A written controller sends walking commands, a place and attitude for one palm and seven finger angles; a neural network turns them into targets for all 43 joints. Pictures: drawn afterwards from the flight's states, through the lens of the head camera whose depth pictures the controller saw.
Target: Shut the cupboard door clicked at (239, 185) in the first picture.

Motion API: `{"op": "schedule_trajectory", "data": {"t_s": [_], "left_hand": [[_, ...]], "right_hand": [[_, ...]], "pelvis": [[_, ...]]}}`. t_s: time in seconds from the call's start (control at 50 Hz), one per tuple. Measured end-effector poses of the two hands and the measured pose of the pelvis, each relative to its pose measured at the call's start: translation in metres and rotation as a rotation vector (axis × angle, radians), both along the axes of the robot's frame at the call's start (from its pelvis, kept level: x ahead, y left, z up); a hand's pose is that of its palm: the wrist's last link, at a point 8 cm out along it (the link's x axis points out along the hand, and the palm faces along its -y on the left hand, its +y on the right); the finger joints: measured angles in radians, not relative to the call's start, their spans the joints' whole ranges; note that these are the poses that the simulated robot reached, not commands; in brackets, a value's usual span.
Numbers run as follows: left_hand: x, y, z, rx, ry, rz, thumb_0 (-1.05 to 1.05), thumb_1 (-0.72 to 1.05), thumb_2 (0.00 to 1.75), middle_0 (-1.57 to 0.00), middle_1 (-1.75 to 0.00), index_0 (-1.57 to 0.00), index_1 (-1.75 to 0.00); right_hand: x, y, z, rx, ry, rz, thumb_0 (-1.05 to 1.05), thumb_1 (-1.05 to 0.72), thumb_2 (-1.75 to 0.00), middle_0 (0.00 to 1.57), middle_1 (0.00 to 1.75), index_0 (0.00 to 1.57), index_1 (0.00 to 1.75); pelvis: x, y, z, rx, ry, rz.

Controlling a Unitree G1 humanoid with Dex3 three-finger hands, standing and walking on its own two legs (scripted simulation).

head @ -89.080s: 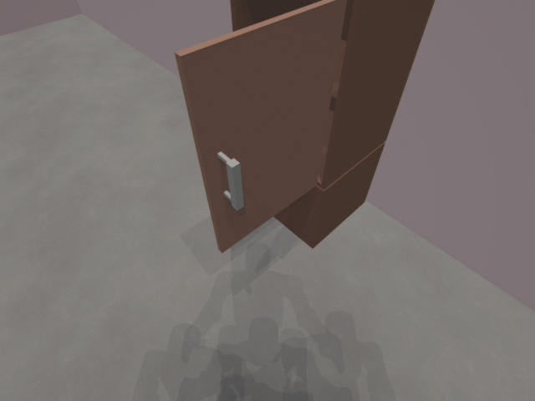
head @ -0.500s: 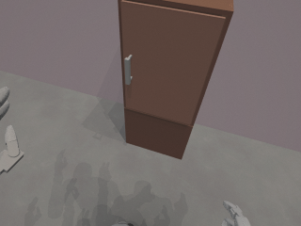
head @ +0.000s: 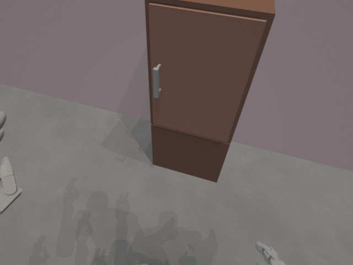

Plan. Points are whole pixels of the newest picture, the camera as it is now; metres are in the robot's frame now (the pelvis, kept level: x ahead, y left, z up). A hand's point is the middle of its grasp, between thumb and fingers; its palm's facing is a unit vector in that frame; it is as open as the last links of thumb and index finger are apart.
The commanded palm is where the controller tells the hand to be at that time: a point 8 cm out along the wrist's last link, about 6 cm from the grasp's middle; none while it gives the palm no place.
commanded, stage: stop stepping back and stand still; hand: left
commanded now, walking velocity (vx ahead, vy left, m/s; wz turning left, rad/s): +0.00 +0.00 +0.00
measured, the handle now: (157, 81) +0.86 +0.14 -0.05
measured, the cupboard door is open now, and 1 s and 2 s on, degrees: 0 0 0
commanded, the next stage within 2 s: let the arm hang, fingers relaxed in 0.36 s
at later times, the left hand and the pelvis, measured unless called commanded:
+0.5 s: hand (1, 199) +0.18 +0.31 +0.13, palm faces +0.39 -0.79 -0.47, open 7.4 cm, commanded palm none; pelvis -0.02 +0.04 +0.00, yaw +2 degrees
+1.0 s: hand out of the picture -0.12 +0.22 -0.17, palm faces +0.05 -0.98 -0.20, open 7.2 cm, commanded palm none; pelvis -0.04 +0.03 +0.00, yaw +2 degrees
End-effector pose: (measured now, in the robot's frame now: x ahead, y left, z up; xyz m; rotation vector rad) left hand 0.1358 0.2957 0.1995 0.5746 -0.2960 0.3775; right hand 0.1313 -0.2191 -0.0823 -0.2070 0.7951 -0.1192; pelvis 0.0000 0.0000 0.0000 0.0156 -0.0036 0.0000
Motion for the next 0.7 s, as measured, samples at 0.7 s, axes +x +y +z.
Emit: {"op": "schedule_trajectory", "data": {"t_s": [0.7], "left_hand": [[-0.081,-0.008,-0.311,-0.501,1.283,0.118,0.01,0.91,0.9,-0.19,-0.3,-0.2,-0.29]], "right_hand": [[-0.059,-0.007,-0.036,-0.05,0.217,-0.021,0.01,-0.9,-0.9,0.2,0.3,0.2,0.3]], "pelvis": [[-0.039,0.039,-0.008,-0.023,-0.024,0.027]]}}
